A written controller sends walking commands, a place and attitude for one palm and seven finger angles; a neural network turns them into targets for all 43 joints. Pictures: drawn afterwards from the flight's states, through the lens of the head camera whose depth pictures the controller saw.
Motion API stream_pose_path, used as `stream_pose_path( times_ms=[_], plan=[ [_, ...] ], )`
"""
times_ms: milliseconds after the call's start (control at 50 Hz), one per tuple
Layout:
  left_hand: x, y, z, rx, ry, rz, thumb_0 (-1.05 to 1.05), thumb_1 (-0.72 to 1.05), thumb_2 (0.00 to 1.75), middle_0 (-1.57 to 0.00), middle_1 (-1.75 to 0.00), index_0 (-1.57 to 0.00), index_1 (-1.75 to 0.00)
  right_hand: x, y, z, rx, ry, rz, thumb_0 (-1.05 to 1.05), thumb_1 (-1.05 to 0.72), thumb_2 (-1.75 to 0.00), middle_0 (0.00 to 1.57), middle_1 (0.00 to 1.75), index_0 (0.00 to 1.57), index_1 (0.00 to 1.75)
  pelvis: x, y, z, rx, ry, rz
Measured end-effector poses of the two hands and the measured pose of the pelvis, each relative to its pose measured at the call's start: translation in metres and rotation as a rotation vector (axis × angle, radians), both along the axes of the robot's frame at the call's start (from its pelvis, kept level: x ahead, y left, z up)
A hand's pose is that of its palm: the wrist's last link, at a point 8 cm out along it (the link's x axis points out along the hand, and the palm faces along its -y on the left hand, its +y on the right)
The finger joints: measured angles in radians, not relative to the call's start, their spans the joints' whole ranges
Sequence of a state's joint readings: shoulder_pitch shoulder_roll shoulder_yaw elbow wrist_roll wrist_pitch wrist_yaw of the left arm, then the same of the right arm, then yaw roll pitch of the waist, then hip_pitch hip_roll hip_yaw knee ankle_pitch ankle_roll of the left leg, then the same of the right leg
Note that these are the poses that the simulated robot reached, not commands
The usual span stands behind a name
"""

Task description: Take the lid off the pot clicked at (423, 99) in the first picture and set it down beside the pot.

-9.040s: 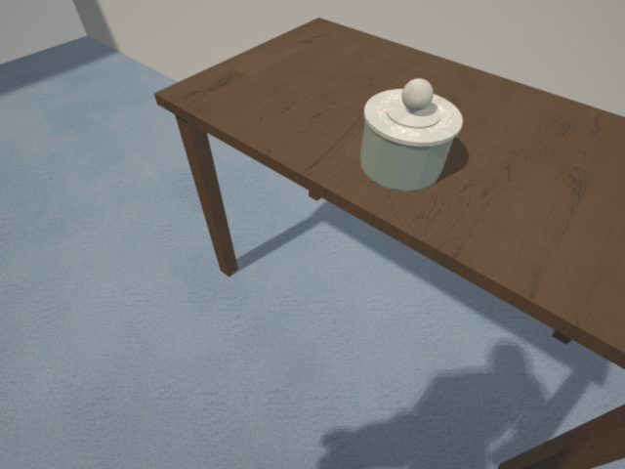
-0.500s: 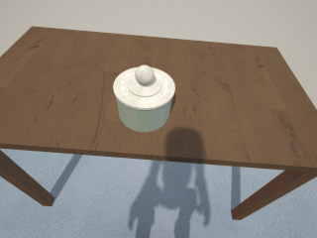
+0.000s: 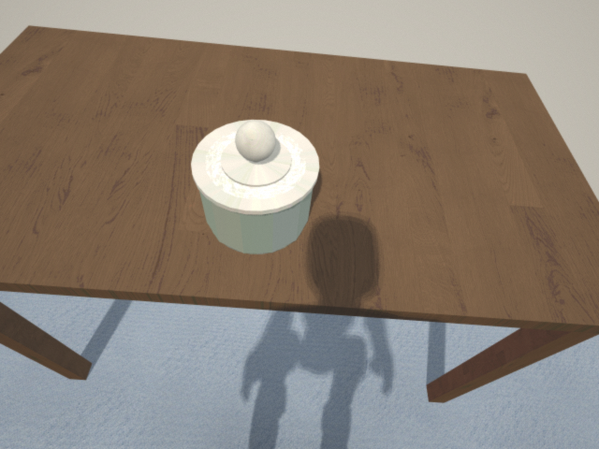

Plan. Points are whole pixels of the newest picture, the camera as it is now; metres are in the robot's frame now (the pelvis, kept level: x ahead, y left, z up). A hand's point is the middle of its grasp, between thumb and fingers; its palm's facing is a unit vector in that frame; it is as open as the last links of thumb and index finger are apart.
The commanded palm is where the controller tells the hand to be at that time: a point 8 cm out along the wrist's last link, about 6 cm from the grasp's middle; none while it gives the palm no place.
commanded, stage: come to a stop and stand still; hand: left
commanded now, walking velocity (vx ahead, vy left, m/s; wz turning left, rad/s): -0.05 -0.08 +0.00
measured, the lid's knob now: (255, 141) +0.46 +0.10 +0.14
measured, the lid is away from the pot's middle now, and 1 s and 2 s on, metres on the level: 0.00 0.00 0.00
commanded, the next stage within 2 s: look again from close up in 1.36 s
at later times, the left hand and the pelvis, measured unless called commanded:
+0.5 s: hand out of the picture -0.07 +0.18 -0.18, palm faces +0.03 -0.99 -0.12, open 7.3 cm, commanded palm none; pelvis -0.04 +0.03 +0.00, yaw +1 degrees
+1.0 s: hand out of the picture -0.11 +0.20 -0.18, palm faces +0.06 -0.99 -0.09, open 7.3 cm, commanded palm none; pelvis -0.04 +0.07 +0.00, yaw +2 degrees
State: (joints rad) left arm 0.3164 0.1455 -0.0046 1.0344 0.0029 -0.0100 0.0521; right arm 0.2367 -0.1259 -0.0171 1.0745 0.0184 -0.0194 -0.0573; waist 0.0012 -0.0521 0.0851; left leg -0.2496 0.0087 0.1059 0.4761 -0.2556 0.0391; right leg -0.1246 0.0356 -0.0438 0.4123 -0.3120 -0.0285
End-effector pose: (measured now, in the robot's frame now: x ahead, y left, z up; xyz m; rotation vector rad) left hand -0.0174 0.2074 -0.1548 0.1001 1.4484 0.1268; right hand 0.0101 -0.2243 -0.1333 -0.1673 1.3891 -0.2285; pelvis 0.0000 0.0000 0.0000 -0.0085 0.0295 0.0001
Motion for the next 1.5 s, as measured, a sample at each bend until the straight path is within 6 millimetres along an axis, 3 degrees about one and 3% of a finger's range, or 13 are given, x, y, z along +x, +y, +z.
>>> stream_pose_path(
  times_ms=[140, 280, 440, 580, 720, 860, 1140, 1500],
  plan=[
    [0.013, 0.032, 0.007, 0.069, -0.085, -0.026, 0.01, 0.91, 0.9, -0.2, -0.3, -0.2, -0.3, 0.006, 0.005, 0.0, 0.012, -0.066, 0.025, 0.01, -0.95, -0.9, 0.2, 0.3, 0.2, 0.3, -0.015, 0.007, 0.001, -0.001, -0.022, 0.001],
    [0.007, 0.032, 0.006, 0.037, -0.144, -0.026, 0.01, 0.91, 0.9, -0.2, -0.3, -0.2, -0.3, -0.003, 0.012, 0.004, 0.015, -0.094, 0.055, 0.0, -0.95, -0.9, 0.2, 0.3, 0.2, 0.3, -0.029, 0.015, 0.002, -0.007, -0.045, 0.009],
    [-0.039, 0.028, 0.0, -0.01, -0.057, -0.006, 0.01, 0.92, 0.9, -0.2, -0.3, -0.2, -0.3, -0.036, 0.024, 0.005, 0.018, -0.032, 0.058, 0.0, -0.94, -0.9, 0.2, 0.3, 0.2, 0.3, -0.039, 0.026, 0.002, -0.013, -0.043, 0.017],
    [-0.082, 0.028, -0.001, -0.041, 0.055, 0.018, 0.01, 0.92, 0.9, -0.2, -0.3, -0.2, -0.3, -0.067, 0.047, 0.003, 0.048, 0.048, 0.039, 0.01, -0.92, -0.9, 0.2, 0.3, 0.2, 0.3, -0.042, 0.037, 0.001, -0.017, -0.038, 0.023],
    [-0.103, 0.032, 0.001, -0.05, 0.113, 0.038, 0.01, 0.91, 0.9, -0.2, -0.3, -0.2, -0.3, -0.08, 0.073, -0.001, 0.082, 0.081, 0.024, 0.01, -0.91, -0.9, 0.2, 0.3, 0.2, 0.3, -0.042, 0.049, 0.001, -0.017, -0.032, 0.028],
    [-0.102, 0.038, 0.0, -0.052, 0.11, 0.049, 0.01, 0.91, 0.9, -0.2, -0.3, -0.2, -0.3, -0.079, 0.087, -0.003, 0.087, 0.083, 0.022, 0.01, -0.92, -0.9, 0.2, 0.3, 0.2, 0.3, -0.039, 0.06, 0.0, -0.016, -0.028, 0.031],
    [-0.083, 0.048, -0.004, -0.066, 0.082, 0.04, 0.01, 0.91, 0.9, -0.2, -0.3, -0.2, -0.3, -0.072, 0.095, -0.001, 0.058, 0.061, 0.008, 0.01, -0.92, -0.9, 0.2, 0.3, 0.2, 0.3, -0.034, 0.075, -0.001, -0.011, -0.02, 0.022],
    [-0.079, 0.059, -0.001, -0.046, 0.09, 0.023, 0.01, 0.91, 0.9, -0.2, -0.3, -0.2, -0.3, -0.077, 0.109, -0.002, 0.088, 0.069, -0.011, 0.01, -0.91, -0.9, 0.2, 0.3, 0.2, 0.3, -0.032, 0.078, -0.001, -0.002, -0.013, 0.017]
  ],
)
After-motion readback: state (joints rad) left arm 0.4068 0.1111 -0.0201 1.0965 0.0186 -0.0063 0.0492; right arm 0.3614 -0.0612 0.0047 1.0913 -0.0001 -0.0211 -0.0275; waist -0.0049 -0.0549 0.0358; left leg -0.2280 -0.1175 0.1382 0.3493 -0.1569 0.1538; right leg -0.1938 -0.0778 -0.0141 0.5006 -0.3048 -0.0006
